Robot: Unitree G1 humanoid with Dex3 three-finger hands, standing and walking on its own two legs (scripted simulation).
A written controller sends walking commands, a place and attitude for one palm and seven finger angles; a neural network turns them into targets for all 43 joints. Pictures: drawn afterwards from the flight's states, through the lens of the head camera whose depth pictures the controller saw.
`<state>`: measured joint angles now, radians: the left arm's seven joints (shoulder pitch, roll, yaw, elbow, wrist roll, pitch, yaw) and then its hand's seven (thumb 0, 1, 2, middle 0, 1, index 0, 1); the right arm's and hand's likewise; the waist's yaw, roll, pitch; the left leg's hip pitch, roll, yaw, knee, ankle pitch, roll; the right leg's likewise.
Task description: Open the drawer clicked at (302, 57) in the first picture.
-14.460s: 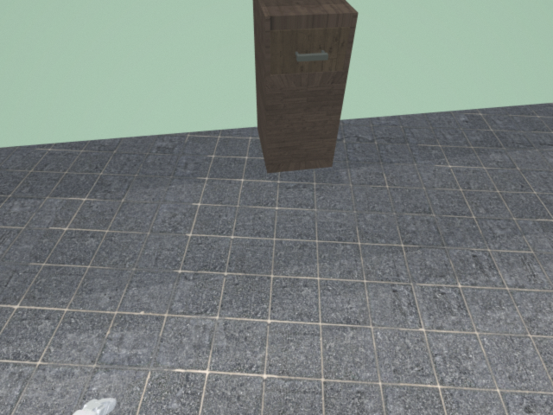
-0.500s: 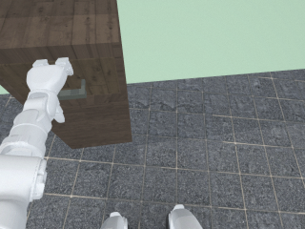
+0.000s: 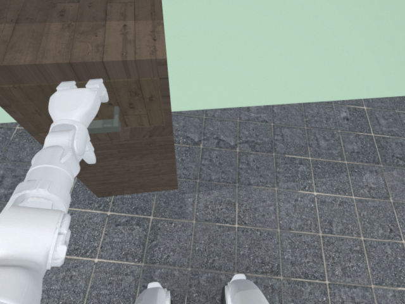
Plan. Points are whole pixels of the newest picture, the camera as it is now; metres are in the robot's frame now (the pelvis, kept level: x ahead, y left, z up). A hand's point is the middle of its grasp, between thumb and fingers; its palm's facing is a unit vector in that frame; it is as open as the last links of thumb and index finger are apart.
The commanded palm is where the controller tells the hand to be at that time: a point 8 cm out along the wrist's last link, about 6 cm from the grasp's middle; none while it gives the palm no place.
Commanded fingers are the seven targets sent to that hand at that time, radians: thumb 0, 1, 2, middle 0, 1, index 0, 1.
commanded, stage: move the hooked fingers above the handle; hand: left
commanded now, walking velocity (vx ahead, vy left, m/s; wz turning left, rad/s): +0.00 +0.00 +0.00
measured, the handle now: (91, 119) +0.54 +0.23 -0.05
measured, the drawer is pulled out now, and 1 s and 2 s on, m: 0.00 0.00 0.00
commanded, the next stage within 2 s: none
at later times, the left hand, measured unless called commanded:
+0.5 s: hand (90, 120) +0.49 +0.21 +0.00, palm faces -0.05 -0.05 -1.00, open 13.8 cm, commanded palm +0.48 +0.23 +0.06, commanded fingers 0.00 -0.50 0.30 -0.30 -1.20 -0.30 -1.20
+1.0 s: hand (90, 121) +0.49 +0.21 +0.00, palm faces -0.04 -0.04 -1.00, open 13.7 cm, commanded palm +0.48 +0.22 +0.05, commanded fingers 0.00 -0.50 0.30 -0.30 -1.20 -0.30 -1.20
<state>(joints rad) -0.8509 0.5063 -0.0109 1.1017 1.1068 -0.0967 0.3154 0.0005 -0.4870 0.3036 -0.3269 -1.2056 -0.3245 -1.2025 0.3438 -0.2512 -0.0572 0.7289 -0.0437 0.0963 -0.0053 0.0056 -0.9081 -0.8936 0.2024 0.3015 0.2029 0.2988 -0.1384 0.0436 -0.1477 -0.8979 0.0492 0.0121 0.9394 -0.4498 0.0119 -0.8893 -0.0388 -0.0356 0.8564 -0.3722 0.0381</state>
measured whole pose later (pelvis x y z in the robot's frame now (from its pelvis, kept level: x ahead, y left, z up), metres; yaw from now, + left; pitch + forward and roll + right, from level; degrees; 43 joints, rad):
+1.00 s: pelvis -0.02 -0.01 -0.01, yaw +0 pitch +24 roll -2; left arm -0.89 0.54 0.03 1.14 1.13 -0.12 0.39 0.00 -0.49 0.30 -0.36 -1.21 -0.33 -1.22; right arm 0.34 -0.27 -0.04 0.73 -0.04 0.09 -0.01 0.01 -0.91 -0.89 0.20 0.30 0.20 0.30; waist -0.17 0.05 -0.14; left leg -0.97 0.05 0.01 0.99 -0.45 0.01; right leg -0.96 -0.03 -0.03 0.91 -0.37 0.03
